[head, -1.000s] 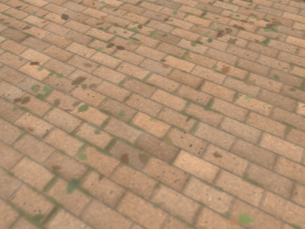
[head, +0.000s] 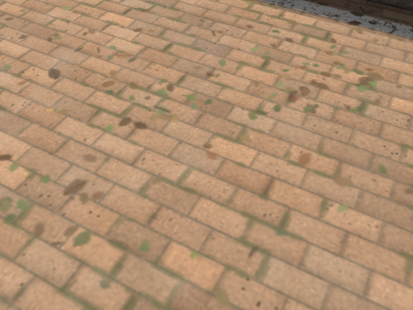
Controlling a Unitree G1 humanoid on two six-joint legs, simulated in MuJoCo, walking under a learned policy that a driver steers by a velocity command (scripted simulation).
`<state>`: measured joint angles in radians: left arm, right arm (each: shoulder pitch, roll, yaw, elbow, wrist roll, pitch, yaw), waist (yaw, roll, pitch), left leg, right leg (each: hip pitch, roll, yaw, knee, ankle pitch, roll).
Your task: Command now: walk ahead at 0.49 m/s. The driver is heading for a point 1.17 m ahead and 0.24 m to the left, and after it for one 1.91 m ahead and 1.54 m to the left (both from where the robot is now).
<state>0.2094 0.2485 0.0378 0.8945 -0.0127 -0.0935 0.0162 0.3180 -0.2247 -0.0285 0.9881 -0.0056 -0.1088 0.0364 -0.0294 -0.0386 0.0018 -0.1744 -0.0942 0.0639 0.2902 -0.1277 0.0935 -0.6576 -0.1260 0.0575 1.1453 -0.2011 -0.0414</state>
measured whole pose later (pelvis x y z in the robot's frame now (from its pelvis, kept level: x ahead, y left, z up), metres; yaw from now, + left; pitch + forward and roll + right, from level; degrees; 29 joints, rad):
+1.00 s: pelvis +0.50 +0.06 -0.01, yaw +27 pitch +1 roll +0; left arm 0.17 0.28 0.06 0.83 -0.01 -0.13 0.01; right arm 0.23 -0.26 -0.08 0.77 0.01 -0.05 0.03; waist -0.01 -0.02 0.05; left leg -0.34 -0.09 0.01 0.49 -0.17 0.11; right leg -0.48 -0.09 0.03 1.22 -0.35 0.00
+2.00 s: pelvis +0.76 +0.20 +0.00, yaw +3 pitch +2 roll -1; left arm 0.21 0.34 0.10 0.65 -0.02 0.06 0.02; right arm 0.19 -0.25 -0.06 0.69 -0.02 -0.01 -0.04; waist -0.01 -0.05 0.01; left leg -0.29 0.03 0.02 0.46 -0.22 0.01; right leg -0.59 0.06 0.08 1.17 -0.38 0.08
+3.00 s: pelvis +0.98 +0.22 -0.01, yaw +16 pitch +3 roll +0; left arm 0.16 0.32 0.06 0.69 0.01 -0.04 0.04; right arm 0.16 -0.30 -0.07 0.65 0.00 -0.02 0.02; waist 0.00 -0.03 0.07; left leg -0.41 -0.10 -0.05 0.46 -0.10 0.09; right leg -0.61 -0.06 0.08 1.17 -0.40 0.07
